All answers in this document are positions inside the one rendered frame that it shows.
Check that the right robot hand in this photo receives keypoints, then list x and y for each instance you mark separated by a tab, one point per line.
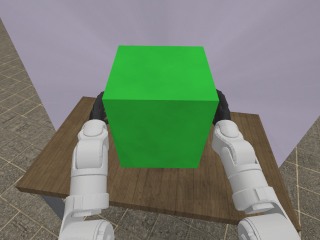
222	111

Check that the table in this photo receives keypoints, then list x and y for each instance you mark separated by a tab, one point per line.
202	193

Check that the left robot upper arm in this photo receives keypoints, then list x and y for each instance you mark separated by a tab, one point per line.
88	230

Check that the left robot hand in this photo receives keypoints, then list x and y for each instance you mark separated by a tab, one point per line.
97	112

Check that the robot left forearm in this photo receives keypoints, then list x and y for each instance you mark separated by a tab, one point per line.
89	169

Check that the right robot upper arm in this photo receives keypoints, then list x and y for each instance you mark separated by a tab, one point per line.
266	227

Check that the robot right forearm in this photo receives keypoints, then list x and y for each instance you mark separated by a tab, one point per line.
251	192

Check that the carton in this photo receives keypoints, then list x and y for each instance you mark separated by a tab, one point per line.
160	102

